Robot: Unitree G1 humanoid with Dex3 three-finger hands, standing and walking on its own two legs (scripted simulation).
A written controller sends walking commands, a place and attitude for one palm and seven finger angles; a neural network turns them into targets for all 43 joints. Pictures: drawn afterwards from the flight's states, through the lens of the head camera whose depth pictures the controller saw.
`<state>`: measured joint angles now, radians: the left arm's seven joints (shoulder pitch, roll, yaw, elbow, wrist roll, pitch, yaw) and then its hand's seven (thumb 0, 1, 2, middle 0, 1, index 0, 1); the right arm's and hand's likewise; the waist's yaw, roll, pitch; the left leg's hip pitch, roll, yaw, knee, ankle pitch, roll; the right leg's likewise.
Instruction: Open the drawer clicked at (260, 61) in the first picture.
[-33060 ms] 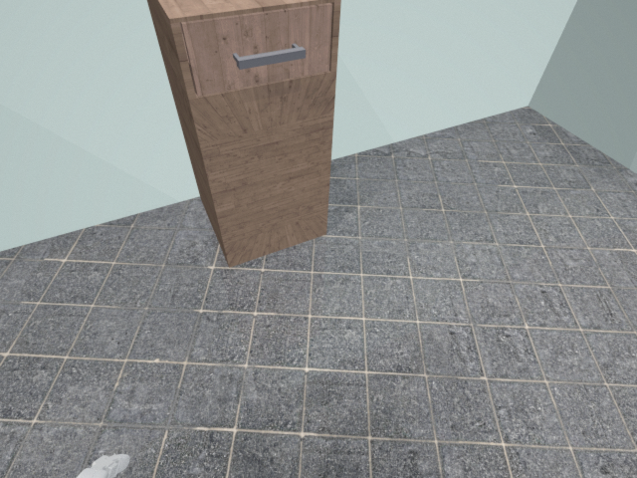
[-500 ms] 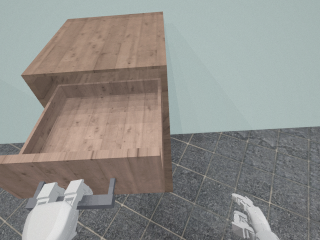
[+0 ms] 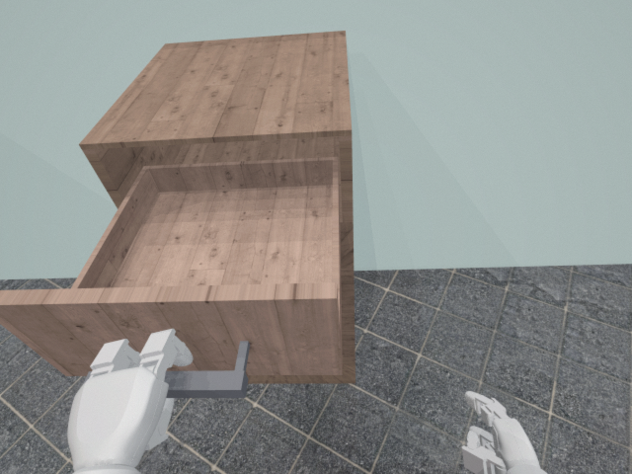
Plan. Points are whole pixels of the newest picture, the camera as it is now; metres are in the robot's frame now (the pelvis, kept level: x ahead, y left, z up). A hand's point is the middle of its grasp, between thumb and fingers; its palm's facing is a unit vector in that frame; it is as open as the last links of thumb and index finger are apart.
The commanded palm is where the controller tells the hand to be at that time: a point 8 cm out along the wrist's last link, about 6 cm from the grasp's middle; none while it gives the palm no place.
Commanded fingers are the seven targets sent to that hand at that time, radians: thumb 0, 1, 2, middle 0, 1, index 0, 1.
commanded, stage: open the thumb to release the handle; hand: left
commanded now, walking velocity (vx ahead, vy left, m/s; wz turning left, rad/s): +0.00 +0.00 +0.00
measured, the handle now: (171, 367) +0.22 +0.20 +0.07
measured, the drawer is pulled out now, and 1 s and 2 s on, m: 0.30 0.30 0.30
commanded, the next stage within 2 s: lift the hand off the handle in 0.26 s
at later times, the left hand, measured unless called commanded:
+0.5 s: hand (155, 418) +0.17 +0.21 +0.05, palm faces +0.07 -0.12 -0.99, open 13.7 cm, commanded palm +0.14 +0.20 +0.10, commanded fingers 0.00 -0.50 0.30 -0.30 -1.20 -0.30 -1.20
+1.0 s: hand (147, 399) +0.17 +0.20 +0.08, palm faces +0.09 -0.13 -0.99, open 13.4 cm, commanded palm +0.14 +0.20 +0.15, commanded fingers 0.00 -0.50 0.30 -0.30 -1.20 -0.30 -1.20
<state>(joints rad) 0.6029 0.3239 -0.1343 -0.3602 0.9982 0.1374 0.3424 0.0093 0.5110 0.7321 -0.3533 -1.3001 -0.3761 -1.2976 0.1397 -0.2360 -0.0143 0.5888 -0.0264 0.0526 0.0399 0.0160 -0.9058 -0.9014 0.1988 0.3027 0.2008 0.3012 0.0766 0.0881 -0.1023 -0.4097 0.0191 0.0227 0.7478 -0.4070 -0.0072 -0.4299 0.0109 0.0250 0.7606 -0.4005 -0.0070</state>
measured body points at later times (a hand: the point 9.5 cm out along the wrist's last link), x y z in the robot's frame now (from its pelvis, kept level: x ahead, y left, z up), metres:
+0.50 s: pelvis -0.01 -0.01 +0.01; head -0.01 -0.04 +0.46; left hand +0.16 +0.21 +0.10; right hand +0.22 -0.20 -0.08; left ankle -0.01 +0.13 -0.71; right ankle -0.01 -0.12 -0.71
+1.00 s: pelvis -0.02 +0.00 +0.02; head -0.03 -0.04 +0.46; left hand +0.16 +0.21 +0.14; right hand +0.22 -0.19 -0.07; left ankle -0.01 +0.13 -0.71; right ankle -0.01 -0.12 -0.71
